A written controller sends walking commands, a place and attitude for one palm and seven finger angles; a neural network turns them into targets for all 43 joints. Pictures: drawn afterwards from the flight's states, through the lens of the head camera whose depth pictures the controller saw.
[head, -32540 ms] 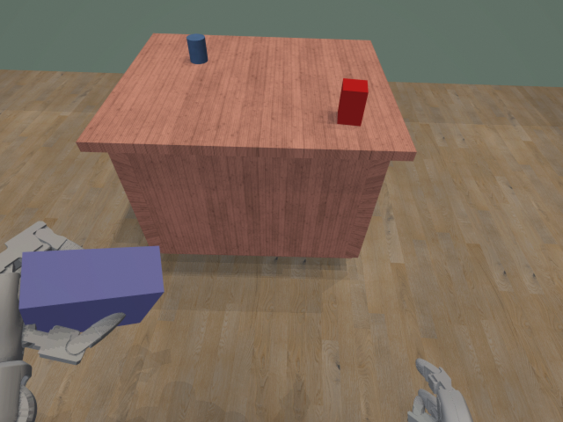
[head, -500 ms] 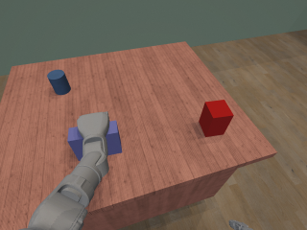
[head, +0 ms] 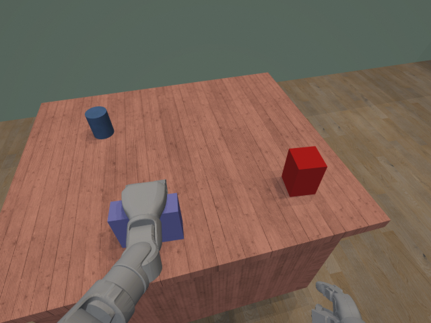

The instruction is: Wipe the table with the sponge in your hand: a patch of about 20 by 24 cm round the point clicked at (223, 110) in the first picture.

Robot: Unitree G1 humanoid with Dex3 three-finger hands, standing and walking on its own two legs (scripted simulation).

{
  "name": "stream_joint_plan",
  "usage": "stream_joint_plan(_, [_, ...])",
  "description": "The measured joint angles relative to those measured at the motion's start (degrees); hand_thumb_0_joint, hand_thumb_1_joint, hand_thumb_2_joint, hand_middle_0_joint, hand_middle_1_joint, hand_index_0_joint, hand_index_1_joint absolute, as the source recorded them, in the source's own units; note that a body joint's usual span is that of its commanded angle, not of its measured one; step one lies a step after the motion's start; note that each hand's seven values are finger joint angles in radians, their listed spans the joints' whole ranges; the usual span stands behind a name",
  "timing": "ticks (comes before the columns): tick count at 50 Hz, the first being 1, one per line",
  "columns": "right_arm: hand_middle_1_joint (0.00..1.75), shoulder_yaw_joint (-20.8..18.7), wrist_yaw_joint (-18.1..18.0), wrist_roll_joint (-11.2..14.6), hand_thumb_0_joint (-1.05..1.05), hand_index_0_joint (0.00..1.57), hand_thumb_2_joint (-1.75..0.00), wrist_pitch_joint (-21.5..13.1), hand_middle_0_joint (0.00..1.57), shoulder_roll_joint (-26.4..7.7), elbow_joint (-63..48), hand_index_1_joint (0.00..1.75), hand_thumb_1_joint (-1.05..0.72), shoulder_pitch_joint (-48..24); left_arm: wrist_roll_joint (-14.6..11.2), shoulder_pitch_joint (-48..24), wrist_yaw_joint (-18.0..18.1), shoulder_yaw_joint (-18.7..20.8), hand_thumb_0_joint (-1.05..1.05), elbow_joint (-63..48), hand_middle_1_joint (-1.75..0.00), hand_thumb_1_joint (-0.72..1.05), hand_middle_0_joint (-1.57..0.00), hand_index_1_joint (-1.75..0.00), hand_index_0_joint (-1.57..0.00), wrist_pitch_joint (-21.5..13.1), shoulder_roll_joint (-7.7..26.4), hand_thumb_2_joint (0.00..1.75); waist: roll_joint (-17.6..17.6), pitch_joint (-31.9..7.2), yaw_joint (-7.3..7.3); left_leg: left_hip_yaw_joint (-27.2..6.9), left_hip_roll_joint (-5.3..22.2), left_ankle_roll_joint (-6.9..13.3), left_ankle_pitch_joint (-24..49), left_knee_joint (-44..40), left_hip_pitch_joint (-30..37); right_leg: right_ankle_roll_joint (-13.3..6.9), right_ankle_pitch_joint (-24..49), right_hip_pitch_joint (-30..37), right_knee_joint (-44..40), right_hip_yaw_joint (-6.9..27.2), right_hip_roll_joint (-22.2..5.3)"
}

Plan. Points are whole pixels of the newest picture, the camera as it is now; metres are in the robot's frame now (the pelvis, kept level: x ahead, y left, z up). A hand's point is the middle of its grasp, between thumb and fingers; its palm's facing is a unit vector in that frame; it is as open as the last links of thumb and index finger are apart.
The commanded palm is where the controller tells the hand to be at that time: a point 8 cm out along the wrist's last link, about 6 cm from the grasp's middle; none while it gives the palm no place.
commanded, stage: wipe back along the middle lane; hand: left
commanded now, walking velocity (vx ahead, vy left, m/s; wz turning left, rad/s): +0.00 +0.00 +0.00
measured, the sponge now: (150, 225) +0.33 +0.19 -0.05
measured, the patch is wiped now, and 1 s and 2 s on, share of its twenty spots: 0.85 0.85 0.90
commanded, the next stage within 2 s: slide across to the third lane in 0.08 s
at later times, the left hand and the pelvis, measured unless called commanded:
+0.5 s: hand (160, 219) +0.32 +0.16 +0.00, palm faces -0.09 -0.02 -1.00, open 9.3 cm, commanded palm +0.29 +0.13 +0.04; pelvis -0.01 -0.02 +0.00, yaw +0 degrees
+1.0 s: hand (186, 216) +0.34 +0.11 +0.00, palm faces -0.08 -0.01 -1.00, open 9.3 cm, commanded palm +0.32 +0.09 +0.04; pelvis -0.01 -0.03 +0.00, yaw +0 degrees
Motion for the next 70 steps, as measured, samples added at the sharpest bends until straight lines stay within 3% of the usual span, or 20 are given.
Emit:
stream_joint_plan(7, [0.30,0.3,-0.1,0.1,0.01,0.20,-0.90,0.2,0.19,0.1,0.2,0.30,-0.91,0.1,-0.1,2.1,0.1,-0.3,0.01,-2.0,-1.47,-0.45,-0.76,-1.52,-0.77,0.3,-0.1,1.12,0.2,0.2,0.34,0.2,0.2,-0.5,0.3,-0.1,0.3,-0.5,0.1,0.0,0.5,0.1,0.2])
stream_joint_plan(22, [0.30,-0.6,-1.4,0.2,0.02,0.20,-0.90,-1.0,0.19,-1.0,1.1,0.30,-0.91,0.3,-1.8,2.2,-1.7,-0.3,0.01,-2.4,-1.45,-0.46,-0.78,-1.49,-0.78,-0.8,1.3,1.12,0.8,1.4,-0.47,-0.2,0.9,-1.4,1.0,-1.3,1.7,-1.4,0.8,1.3,-0.7,-0.2,0.9])
stream_joint_plan(32, [0.30,-1.0,-0.9,0.1,0.02,0.20,-0.90,-1.9,0.19,-0.4,2.4,0.30,-0.91,-0.5,-2.3,-1.3,-0.3,-1.6,0.00,2.1,-1.44,-0.47,-0.79,-1.48,-0.80,-1.9,-1.1,1.12,0.8,1.3,-0.06,-0.4,1.0,-1.7,1.4,-1.9,1.7,-1.7,1.1,1.2,-1.0,-0.3,1.0])
stream_joint_plan(46, [0.30,-1.0,0.2,-0.2,0.01,0.20,-0.90,-1.1,0.19,0.8,3.2,0.30,-0.91,-1.9,-3.2,-5.1,2.2,-4.4,0.00,7.2,-1.44,-0.47,-0.79,-1.48,-0.80,0.6,-5.5,1.12,0.5,0.9,-0.30,-0.5,1.2,-2.1,1.7,-1.6,1.0,-2.1,1.3,0.4,-0.6,-0.5,1.2])
stream_joint_plan(58, [0.30,-0.5,-1.7,-0.8,0.01,0.20,-0.90,-1.6,0.19,1.2,4.7,0.30,-0.91,-1.7,-3.5,-14.5,3.9,-0.3,0.00,19.4,-1.42,-0.48,-0.81,-1.45,-0.82,-0.7,-6.8,1.12,-0.3,0.6,-2.30,-0.6,1.5,-2.7,2.4,-0.8,-2.5,-2.5,2.0,-3.2,0.3,-0.8,1.4])
stream_joint_plan(70, [0.30,-0.8,-2.5,-1.3,0.01,0.20,-0.90,-2.8,0.19,0.3,6.9,0.30,-0.91,2.4,-4.0,-22.2,6.0,5.9,0.01,27.6,-1.40,-0.49,-0.83,-1.44,-0.83,-0.9,-4.9,1.12,-0.1,-0.3,-5.26,0.0,2.4,-3.0,2.2,1.1,-7.9,-2.8,2.5,-8.6,1.7,-0.3,2.2])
